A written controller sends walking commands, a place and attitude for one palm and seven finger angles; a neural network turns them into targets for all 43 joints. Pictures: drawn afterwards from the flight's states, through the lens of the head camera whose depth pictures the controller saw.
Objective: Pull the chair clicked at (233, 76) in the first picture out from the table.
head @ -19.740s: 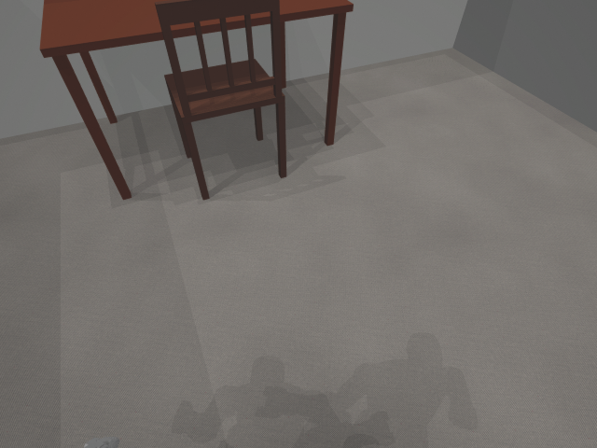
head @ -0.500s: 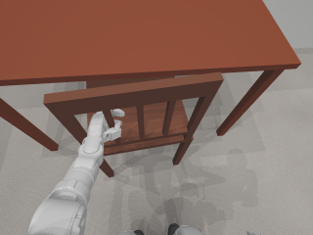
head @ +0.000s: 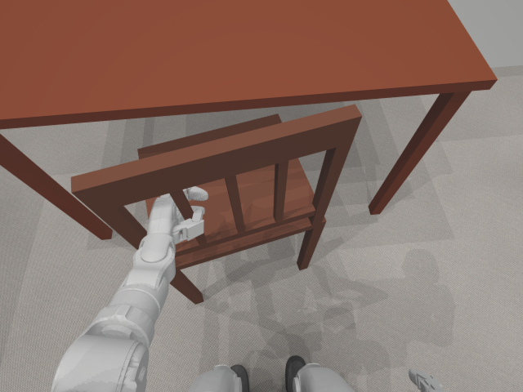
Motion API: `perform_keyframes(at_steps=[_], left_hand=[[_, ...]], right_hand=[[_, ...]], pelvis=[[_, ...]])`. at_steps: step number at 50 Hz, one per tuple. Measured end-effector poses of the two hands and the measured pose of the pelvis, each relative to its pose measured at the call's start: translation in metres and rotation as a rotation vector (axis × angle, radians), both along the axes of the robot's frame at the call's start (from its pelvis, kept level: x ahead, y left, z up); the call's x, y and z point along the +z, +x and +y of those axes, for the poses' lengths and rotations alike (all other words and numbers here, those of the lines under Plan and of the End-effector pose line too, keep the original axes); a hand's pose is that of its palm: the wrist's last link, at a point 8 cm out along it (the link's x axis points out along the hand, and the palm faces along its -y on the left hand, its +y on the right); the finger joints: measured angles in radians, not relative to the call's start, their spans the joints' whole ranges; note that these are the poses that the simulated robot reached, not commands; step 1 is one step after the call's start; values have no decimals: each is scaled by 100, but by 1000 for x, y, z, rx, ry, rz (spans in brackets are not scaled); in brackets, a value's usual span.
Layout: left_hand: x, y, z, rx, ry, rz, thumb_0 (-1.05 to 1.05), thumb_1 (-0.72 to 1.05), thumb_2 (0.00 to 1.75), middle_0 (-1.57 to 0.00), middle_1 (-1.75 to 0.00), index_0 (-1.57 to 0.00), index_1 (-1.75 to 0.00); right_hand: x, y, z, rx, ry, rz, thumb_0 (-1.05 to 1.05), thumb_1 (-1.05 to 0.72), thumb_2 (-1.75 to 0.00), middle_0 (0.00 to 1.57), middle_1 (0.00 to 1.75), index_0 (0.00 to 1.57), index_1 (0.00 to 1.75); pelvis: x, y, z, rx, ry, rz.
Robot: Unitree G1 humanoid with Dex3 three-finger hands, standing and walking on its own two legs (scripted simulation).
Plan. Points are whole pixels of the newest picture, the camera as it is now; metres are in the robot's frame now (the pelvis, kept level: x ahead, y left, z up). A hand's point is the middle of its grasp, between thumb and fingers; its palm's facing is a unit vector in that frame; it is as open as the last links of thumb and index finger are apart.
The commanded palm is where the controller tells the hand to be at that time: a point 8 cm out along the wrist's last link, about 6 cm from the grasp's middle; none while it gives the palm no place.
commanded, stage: step backward, pulling the chair out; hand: left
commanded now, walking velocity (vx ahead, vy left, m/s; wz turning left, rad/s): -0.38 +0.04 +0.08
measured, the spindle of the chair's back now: (235, 204) +0.44 +0.04 -0.10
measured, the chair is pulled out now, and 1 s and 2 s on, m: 0.09 0.19 0.20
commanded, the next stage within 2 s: none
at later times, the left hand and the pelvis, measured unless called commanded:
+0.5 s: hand (196, 262) +0.31 +0.10 -0.06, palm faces -0.05 -0.99 -0.15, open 5.0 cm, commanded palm +0.31 +0.16 -0.06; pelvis -0.06 +0.01 +0.00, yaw +2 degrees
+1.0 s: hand (190, 286) +0.28 +0.11 -0.06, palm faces -0.11 -0.98 -0.17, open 5.0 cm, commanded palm +0.28 +0.17 -0.05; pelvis -0.10 +0.03 -0.01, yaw +0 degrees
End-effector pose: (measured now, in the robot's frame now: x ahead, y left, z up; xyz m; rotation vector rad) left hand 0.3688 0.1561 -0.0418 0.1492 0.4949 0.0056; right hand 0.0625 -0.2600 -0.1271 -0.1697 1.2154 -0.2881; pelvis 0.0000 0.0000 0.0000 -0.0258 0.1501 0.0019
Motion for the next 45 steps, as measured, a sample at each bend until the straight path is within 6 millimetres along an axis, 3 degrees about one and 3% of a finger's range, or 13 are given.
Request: perform_keyframes(at_steps=[5, 9, 19, 32, 39, 45], left_hand=[[0, -18, -3, -31, 0, 0, 4, 75, 78, -27, -110, -49, -145], [0, -34, -3, -60, 3, -8, 3, 75, 78, -26, -111, -49, -145], [0, -62, -1, -19, 17, -16, 2, 73, 80, -28, -111, -50, -145], [0, -77, 7, -87, 10, -13, 2, 74, 78, -24, -113, -50, -145], [-1, -85, 8, -94, 30, -37, 1, 72, 79, -27, -115, -50, -145], [-1, -95, 8, -86, 29, -38, 1, 72, 80, -26, -115, -50, -145]], right_hand=[[11, -3, -18, 14, -83, -42, 1, -90, -90, 20, 30, 20, 30], [18, -6, -19, 29, -108, -75, 1, -90, -90, 20, 30, 20, 30], [-4, -19, 7, 44, 5, -114, 1, -90, -90, 20, 30, 20, 30], [-1, -67, 25, 65, -42, -43, 1, -90, -90, 20, 30, 20, 30], [-7, -79, 37, 19, 8, -60, 1, -90, -90, 20, 30, 20, 30], [-5, -88, 36, 6, 1, -79, 1, -90, -90, 20, 30, 20, 30]], pelvis=[[-1, -17, 6, 11, 2, -31], [-1, -26, 8, -1, 30, -39], [-7, -46, 0, 6, 32, -86], [-5, -77, 29, 27, 61, -63], [-10, -86, 25, 10, 51, -80], [-10, -95, 26, 8, 43, -83]])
